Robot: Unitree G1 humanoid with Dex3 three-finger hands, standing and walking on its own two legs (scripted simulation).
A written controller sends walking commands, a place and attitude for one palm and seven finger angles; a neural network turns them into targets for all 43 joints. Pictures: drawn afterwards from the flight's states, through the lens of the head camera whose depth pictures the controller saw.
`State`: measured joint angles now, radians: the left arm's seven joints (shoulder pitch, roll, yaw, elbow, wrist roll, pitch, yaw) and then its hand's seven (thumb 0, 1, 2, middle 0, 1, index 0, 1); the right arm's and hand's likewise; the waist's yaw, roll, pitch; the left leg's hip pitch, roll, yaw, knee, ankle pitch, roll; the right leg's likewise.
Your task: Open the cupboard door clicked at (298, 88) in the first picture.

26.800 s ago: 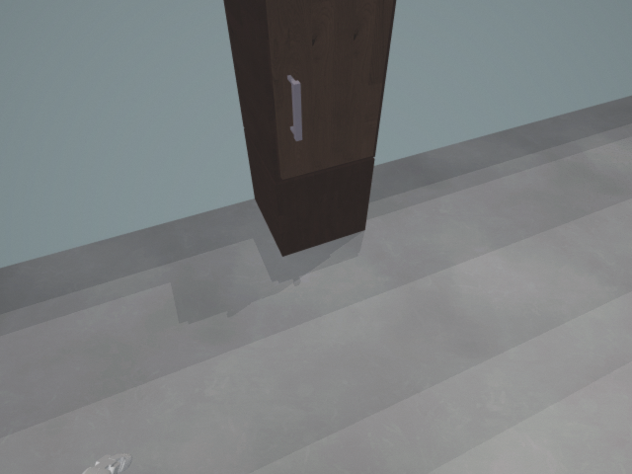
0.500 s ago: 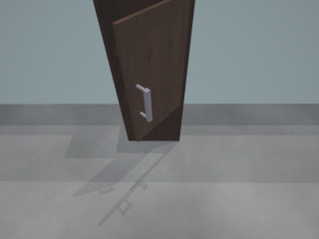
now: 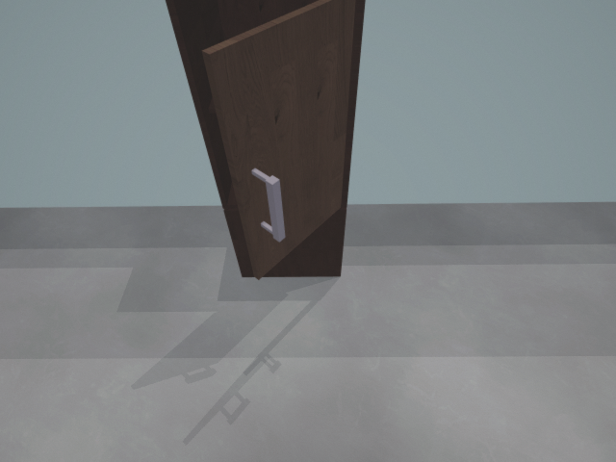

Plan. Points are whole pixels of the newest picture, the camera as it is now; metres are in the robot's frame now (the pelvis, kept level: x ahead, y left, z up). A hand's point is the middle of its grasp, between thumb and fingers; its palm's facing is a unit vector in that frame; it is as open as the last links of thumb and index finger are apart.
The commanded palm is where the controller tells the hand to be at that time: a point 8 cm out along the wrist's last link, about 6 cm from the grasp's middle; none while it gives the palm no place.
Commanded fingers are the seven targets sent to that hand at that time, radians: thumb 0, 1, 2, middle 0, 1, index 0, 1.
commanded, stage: walk to a spot facing it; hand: left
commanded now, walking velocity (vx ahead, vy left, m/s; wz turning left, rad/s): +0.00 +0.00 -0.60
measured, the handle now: (269, 206) +0.61 +0.12 -0.09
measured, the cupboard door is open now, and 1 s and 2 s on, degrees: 49 49 49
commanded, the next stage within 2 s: none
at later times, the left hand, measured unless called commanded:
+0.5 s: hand out of the picture +0.10 +0.17 -0.18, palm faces -0.18 -0.94 -0.28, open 7.4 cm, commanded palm none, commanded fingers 0.00 0.90 0.90 -0.20 -0.30 -0.20 -0.30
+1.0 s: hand (247, 450) +0.17 +0.11 -0.18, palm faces -0.46 -0.85 -0.25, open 7.4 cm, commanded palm none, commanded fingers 0.00 0.90 0.90 -0.20 -0.30 -0.20 -0.30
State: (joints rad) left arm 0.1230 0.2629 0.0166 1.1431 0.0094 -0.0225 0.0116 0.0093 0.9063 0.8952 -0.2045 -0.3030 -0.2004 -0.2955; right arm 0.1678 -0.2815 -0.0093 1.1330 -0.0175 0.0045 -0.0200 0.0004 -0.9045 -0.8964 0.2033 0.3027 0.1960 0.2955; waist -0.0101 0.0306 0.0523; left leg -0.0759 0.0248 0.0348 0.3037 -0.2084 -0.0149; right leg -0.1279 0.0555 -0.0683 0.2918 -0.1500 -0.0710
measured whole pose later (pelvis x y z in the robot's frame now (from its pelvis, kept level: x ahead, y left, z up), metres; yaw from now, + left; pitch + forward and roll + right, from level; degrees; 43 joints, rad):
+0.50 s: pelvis -0.02 -0.02 -0.03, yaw -14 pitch -1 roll +1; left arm 0.17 0.22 0.09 0.96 0.02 0.04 -0.02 0.01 0.91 0.90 -0.20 -0.30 -0.20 -0.30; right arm 0.24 -0.21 -0.05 1.02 -0.02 0.05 -0.04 0.00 -0.90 -0.90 0.21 0.30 0.20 0.30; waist 0.01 0.03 0.13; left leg -0.25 0.13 0.17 0.78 -0.48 -0.05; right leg -0.33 0.00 0.01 0.66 -0.29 -0.02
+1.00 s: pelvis -0.03 -0.04 -0.02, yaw -31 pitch +0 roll -1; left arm 0.15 0.28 0.09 0.87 0.02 0.04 -0.05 0.01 0.91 0.90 -0.20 -0.30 -0.20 -0.29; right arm 0.18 -0.22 -0.04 0.89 -0.03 0.03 -0.03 0.00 -0.90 -0.90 0.21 0.30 0.20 0.30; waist 0.03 0.01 0.12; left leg -0.25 0.16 0.07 0.62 -0.36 -0.09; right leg -0.36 0.00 -0.05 0.66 -0.30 0.02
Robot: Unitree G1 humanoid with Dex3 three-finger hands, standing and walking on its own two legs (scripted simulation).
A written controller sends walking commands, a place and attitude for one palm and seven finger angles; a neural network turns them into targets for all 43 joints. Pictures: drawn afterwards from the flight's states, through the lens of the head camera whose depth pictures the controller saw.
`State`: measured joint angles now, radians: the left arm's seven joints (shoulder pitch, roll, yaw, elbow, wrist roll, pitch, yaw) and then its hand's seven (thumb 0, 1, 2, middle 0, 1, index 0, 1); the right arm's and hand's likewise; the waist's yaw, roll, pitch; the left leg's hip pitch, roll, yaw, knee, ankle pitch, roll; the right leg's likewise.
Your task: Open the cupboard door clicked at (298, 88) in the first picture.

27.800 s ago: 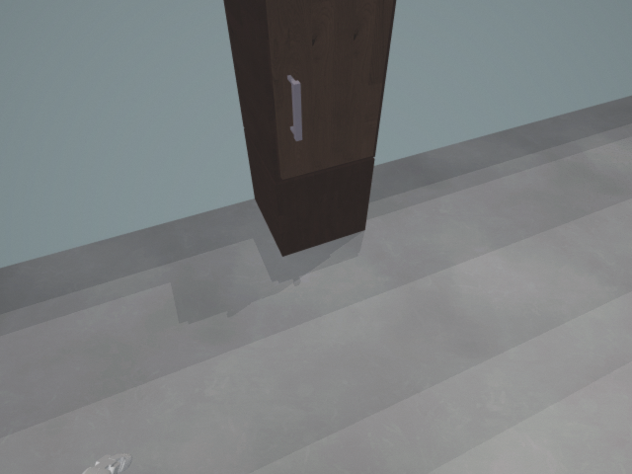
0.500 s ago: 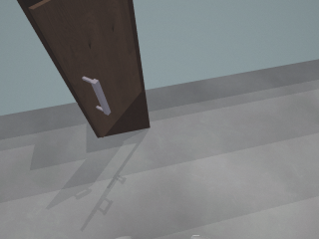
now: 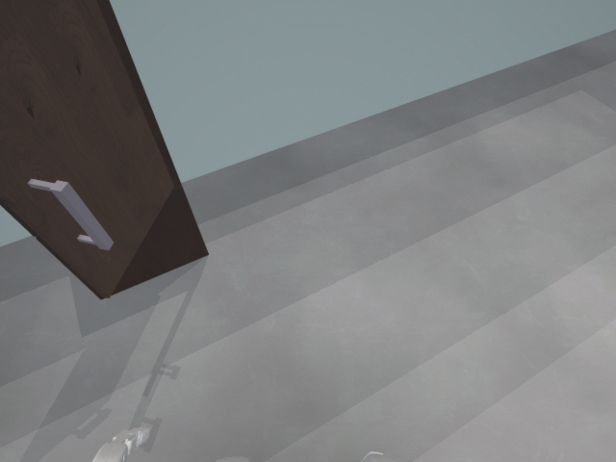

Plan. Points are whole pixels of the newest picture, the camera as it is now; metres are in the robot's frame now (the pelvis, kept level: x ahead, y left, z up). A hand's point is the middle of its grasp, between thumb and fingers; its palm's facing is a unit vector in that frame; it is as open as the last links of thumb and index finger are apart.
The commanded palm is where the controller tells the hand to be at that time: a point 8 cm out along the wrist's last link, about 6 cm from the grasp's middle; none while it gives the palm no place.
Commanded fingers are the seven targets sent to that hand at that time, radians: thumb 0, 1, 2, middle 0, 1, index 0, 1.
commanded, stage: walk to a spot facing it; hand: left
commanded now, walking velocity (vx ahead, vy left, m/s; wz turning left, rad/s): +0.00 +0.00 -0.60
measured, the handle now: (74, 216) +0.47 +0.46 -0.07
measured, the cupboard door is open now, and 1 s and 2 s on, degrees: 49 49 49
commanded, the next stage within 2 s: turn to face it in 1.86 s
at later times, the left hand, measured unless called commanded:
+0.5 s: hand (242, 387) +0.22 +0.12 -0.14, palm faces -0.35 -0.91 -0.20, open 7.4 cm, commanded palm none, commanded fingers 0.00 0.90 0.90 -0.20 -0.30 -0.20 -0.30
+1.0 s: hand (321, 312) +0.36 +0.01 -0.16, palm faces -0.54 -0.83 -0.15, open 7.4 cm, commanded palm none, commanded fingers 0.00 0.90 0.90 -0.20 -0.30 -0.20 -0.30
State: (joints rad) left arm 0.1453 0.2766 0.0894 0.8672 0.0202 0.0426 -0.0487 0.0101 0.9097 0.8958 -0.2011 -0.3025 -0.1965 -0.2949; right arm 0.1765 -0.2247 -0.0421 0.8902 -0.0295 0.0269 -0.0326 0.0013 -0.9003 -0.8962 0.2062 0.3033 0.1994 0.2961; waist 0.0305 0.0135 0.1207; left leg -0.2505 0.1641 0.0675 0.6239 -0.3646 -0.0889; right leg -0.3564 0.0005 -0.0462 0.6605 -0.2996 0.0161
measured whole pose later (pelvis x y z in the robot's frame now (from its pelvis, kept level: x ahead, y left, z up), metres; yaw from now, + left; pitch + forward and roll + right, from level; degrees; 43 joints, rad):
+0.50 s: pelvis +0.04 -0.03 +0.01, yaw -20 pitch +2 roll -2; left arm 0.12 0.27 0.08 0.88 0.03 0.04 -0.09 0.01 0.91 0.90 -0.20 -0.30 -0.20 -0.29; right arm 0.36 -0.24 -0.04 0.95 -0.04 -0.02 -0.01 0.00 -0.90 -0.90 0.21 0.30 0.20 0.30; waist -0.02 0.02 0.07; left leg -0.17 0.19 0.14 0.48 -0.32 -0.09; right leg -0.44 -0.04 -0.09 0.73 -0.39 0.01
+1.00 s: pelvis +0.19 -0.11 +0.02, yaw -33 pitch +2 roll -1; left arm 0.19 0.23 0.08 0.97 0.04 0.01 -0.06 0.02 0.91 0.90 -0.20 -0.30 -0.20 -0.29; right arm 0.33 -0.14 -0.02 0.95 -0.04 -0.08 -0.01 0.00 -0.90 -0.90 0.20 0.30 0.20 0.30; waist -0.01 -0.04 0.04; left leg -0.22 0.10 0.13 0.45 -0.26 -0.03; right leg -0.53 -0.05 -0.03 1.08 -0.32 -0.01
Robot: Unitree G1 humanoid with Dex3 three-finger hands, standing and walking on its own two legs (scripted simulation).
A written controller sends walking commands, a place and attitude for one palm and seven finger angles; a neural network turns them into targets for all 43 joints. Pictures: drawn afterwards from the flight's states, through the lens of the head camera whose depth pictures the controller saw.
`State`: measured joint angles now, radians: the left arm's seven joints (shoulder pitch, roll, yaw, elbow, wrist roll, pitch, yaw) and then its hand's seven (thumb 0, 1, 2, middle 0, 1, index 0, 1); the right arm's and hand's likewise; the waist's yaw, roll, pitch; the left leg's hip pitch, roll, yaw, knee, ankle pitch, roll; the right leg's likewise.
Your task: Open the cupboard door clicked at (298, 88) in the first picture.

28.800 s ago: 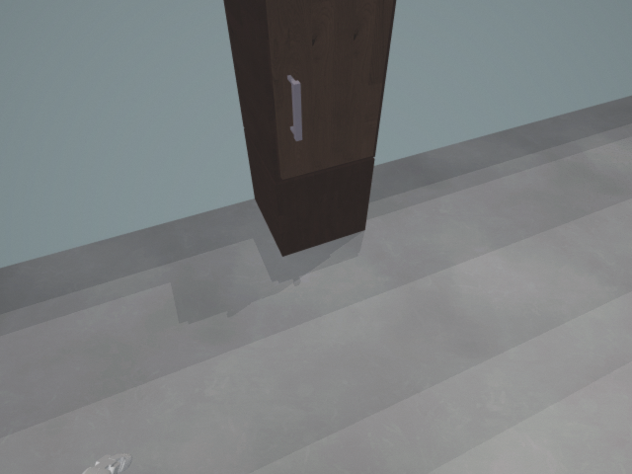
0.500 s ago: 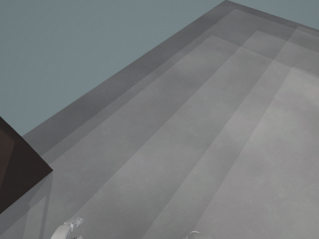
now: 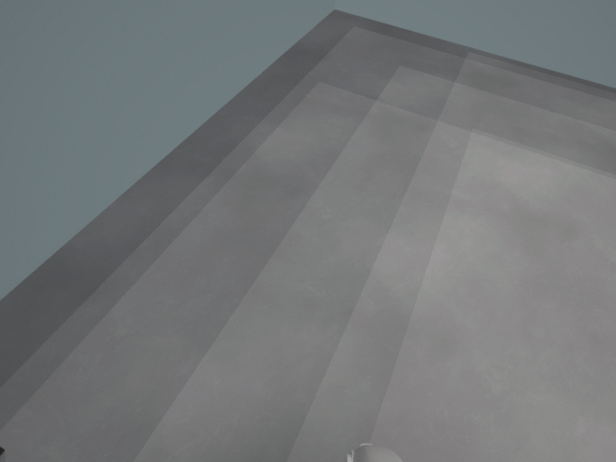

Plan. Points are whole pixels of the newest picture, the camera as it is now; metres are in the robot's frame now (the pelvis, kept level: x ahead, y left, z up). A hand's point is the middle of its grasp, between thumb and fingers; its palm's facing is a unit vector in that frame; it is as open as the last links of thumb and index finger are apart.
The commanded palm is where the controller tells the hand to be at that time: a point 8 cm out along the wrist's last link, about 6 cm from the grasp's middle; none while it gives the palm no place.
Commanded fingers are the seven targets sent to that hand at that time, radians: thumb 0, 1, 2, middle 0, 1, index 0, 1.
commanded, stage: walk to a spot facing it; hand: left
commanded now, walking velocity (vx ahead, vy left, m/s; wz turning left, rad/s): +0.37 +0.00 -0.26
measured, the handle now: out of the picture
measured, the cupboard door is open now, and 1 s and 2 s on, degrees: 49 49 49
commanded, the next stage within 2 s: turn to face it in 0.86 s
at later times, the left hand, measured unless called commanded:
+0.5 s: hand (226, 395) +0.24 +0.13 -0.18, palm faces -0.03 -0.98 -0.18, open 7.3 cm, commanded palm none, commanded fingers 0.00 0.90 0.90 -0.20 -0.30 -0.20 -0.30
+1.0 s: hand (278, 244) +0.54 +0.08 -0.17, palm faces -0.06 -0.97 -0.22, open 7.4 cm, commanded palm none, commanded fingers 0.00 0.90 0.90 -0.20 -0.30 -0.20 -0.30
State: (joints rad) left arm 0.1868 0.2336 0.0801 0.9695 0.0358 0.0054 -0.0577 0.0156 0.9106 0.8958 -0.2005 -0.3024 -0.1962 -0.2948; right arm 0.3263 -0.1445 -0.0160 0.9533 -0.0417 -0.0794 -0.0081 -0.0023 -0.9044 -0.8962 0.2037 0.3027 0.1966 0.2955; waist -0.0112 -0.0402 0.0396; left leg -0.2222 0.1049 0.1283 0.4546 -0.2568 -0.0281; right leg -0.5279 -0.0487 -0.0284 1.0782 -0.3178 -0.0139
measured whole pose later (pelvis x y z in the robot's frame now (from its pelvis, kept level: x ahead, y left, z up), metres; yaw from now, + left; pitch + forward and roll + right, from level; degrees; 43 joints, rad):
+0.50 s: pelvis +0.22 -0.05 +0.00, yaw -5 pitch +0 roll -1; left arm 0.30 0.20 0.06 1.08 0.02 -0.06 -0.02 0.00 0.94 0.90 -0.20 -0.30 -0.20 -0.30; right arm 0.18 -0.17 -0.06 1.00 -0.02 -0.03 0.02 0.00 -0.91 -0.90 0.20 0.30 0.19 0.29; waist 0.00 -0.02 0.05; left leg -0.49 0.12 0.10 0.69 -0.21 -0.04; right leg -0.07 0.03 -0.10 0.35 -0.29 -0.05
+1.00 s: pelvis +0.45 -0.10 -0.01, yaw -5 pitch -1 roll +0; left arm 0.19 0.18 0.06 1.00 0.03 -0.05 -0.02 0.01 0.91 0.90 -0.20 -0.30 -0.20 -0.29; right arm 0.32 -0.21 -0.06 1.10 -0.02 0.01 0.01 0.00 -0.92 -0.90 0.20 0.30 0.19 0.30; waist -0.02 0.03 0.06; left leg -0.35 0.10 0.06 1.00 -0.47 -0.02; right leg -0.34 -0.05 -0.13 0.60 -0.25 -0.04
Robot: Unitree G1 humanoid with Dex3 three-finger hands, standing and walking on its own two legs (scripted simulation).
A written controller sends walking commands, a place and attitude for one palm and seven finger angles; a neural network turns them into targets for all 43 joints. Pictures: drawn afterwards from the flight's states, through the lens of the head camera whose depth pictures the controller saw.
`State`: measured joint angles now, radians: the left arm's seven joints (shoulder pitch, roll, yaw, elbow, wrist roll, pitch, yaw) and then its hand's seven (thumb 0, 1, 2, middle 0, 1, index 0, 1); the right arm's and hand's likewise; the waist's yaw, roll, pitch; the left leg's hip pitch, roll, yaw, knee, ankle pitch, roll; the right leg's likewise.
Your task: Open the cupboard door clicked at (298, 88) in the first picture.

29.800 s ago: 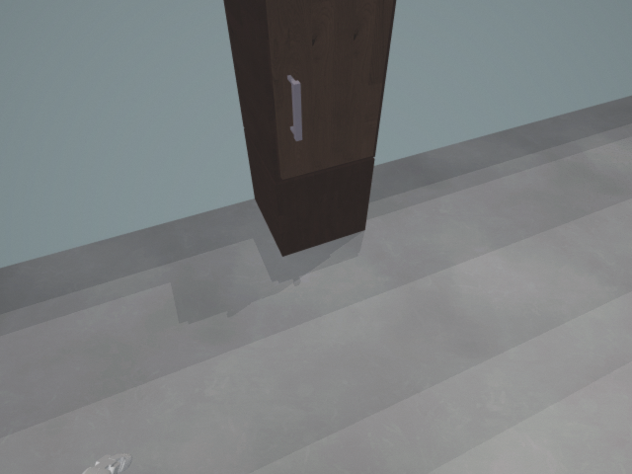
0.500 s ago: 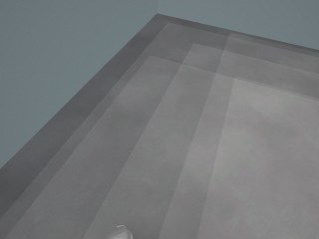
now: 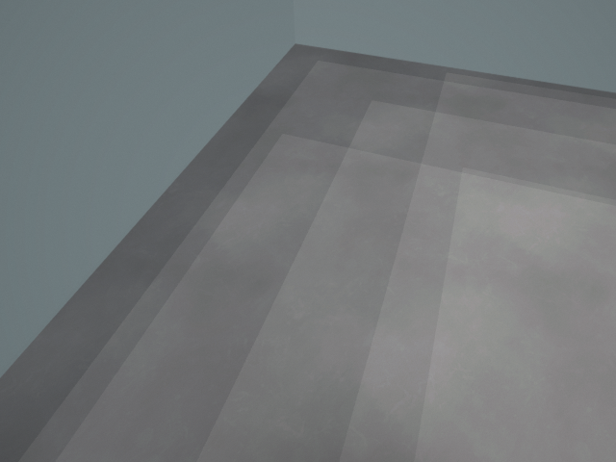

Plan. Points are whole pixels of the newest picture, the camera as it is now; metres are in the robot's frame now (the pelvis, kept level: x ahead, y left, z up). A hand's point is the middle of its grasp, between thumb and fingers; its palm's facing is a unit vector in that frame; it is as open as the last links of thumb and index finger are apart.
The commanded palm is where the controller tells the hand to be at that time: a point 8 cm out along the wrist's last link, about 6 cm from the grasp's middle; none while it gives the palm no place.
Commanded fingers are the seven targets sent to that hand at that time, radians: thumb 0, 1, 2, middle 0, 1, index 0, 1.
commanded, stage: turn to face it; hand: left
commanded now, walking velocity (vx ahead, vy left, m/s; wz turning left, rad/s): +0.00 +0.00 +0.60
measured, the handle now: out of the picture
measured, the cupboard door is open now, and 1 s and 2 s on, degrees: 49 49 49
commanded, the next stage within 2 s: none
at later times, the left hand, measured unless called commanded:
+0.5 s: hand (191, 433) +0.19 +0.19 -0.15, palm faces +0.27 -0.93 -0.24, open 7.4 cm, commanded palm none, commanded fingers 0.00 0.90 0.90 -0.20 -0.30 -0.20 -0.30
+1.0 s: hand out of the picture +0.11 +0.17 -0.17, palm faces +0.55 -0.79 -0.26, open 7.4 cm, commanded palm none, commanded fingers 0.00 0.90 0.90 -0.20 -0.30 -0.20 -0.30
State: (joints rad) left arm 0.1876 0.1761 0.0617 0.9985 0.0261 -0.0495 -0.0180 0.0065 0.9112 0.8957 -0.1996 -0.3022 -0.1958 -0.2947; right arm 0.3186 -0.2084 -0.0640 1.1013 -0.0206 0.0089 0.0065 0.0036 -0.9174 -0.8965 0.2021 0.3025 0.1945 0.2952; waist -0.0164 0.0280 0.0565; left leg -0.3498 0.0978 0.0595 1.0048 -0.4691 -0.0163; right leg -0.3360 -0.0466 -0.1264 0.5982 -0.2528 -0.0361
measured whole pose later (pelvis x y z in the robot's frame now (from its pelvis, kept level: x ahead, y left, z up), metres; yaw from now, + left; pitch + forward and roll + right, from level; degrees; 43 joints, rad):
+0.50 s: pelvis +0.13 -0.03 +0.00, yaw +15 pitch +1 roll +0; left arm 0.12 0.21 0.07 0.92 0.01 0.02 0.00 0.01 0.91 0.90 -0.20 -0.30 -0.20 -0.29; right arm 0.18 -0.20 -0.05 0.96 -0.02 0.03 -0.01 0.00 -0.91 -0.90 0.21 0.30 0.20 0.30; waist -0.01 0.02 0.07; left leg -0.36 0.03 -0.04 0.58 -0.23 -0.03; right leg -0.33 -0.04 -0.04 0.65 -0.37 0.06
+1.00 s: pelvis +0.17 -0.05 +0.00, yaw +33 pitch +1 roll +0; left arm 0.17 0.27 0.07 0.90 0.02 0.07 0.00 0.01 0.91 0.90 -0.20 -0.30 -0.20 -0.29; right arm 0.13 -0.23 -0.04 0.88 -0.02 0.03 0.00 0.00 -0.90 -0.90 0.20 0.30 0.20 0.30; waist 0.01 -0.03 0.12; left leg -0.32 0.01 -0.02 0.58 -0.28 -0.01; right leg -0.45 -0.08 -0.04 1.00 -0.49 0.08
